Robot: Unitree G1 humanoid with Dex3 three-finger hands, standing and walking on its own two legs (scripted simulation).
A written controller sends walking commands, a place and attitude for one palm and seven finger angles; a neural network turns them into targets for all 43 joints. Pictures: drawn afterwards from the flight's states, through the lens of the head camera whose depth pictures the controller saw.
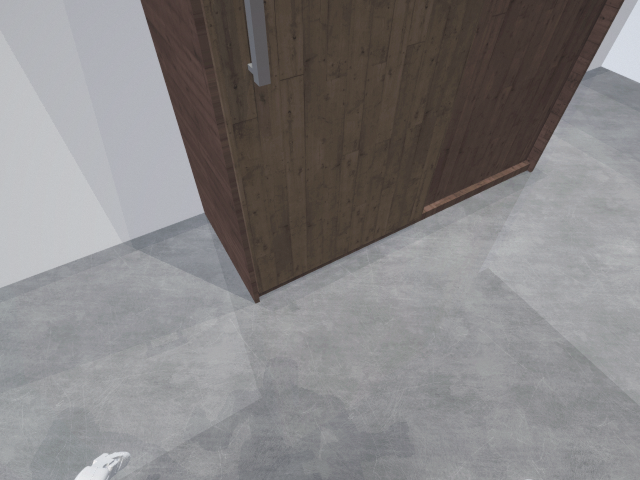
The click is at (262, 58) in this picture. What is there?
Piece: wardrobe's sliding door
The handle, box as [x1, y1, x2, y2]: [244, 0, 270, 86]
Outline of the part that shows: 244,0 252,62 248,64 248,69 253,74 254,81 259,86 270,83 263,1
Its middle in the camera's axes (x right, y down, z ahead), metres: -0.13 -0.42 +0.71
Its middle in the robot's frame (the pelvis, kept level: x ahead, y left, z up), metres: +0.84 +0.18 +0.22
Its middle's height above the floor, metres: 0.98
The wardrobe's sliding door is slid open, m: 0.00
